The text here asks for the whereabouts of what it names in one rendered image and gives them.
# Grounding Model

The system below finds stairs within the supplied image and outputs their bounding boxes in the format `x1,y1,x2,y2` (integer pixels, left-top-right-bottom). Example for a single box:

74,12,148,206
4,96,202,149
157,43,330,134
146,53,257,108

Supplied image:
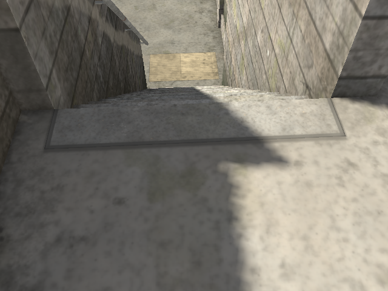
73,85,309,109

